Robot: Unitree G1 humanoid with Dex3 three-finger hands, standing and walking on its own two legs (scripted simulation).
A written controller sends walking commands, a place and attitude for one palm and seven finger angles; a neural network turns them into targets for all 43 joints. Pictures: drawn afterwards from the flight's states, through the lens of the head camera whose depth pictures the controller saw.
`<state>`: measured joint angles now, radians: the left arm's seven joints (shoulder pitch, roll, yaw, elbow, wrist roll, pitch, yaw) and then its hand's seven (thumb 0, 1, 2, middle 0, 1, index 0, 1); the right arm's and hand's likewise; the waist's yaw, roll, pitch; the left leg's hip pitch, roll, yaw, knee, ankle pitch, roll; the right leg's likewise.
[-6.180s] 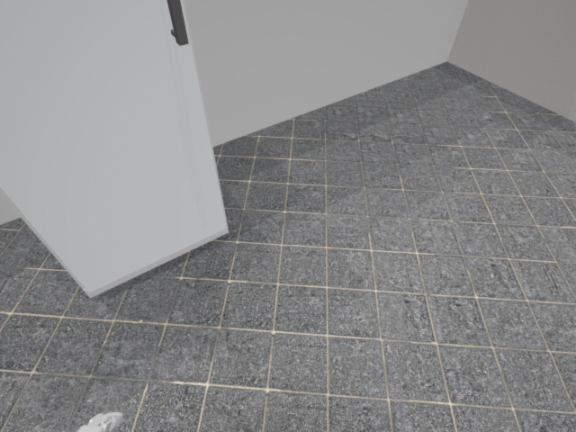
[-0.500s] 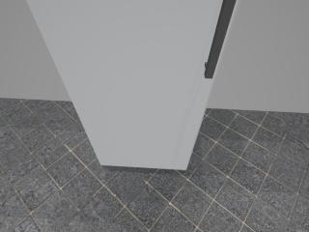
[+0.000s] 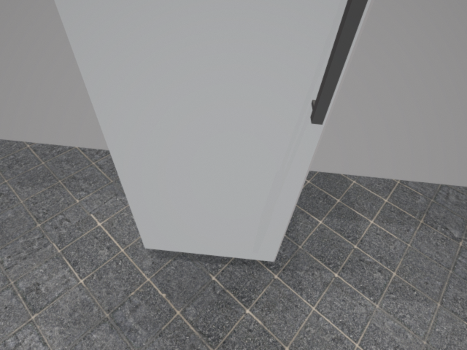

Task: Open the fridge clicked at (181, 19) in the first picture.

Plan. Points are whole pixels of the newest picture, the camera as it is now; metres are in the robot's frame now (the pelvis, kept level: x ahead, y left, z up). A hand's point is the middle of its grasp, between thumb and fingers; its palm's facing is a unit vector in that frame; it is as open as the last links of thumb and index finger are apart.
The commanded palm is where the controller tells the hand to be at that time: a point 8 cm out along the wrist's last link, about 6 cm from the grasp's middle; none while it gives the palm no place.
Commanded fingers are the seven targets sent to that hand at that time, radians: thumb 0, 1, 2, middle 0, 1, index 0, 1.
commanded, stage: look again from close up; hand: right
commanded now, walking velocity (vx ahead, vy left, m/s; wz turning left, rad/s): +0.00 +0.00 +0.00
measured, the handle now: (335, 51) +0.57 -0.13 +0.26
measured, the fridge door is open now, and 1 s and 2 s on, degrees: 0 0 0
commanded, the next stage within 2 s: shuffle to correct the standing spot in 1.02 s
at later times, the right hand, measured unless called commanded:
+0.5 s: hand out of the picture +0.05 -0.16 -0.16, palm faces +0.00 +0.97 -0.25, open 7.4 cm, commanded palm none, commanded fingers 0.00 -0.90 -0.90 0.20 0.30 0.20 0.30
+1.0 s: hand out of the picture +0.06 -0.16 -0.16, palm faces +0.01 +0.97 -0.26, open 7.4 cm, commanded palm none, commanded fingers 0.00 -0.90 -0.90 0.20 0.30 0.20 0.30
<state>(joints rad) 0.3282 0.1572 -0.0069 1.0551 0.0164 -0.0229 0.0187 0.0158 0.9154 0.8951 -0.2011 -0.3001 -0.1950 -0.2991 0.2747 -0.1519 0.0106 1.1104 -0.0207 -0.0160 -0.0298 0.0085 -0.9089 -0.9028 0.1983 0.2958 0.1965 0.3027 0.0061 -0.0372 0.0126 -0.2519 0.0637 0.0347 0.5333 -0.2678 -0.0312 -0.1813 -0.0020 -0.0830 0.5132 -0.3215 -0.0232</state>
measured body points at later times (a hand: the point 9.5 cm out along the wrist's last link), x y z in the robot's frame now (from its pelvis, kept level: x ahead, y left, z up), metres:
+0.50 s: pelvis +0.01 +0.03 +0.00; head +0.02 +0.05 +0.45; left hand +0.04 +0.28 -0.15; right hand +0.05 -0.21 -0.14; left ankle +0.01 +0.14 -0.73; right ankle -0.03 -0.10 -0.73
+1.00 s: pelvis +0.01 +0.05 +0.01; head +0.02 +0.05 +0.46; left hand +0.05 +0.29 -0.15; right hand +0.06 -0.21 -0.14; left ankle +0.01 +0.14 -0.73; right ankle -0.03 -0.10 -0.73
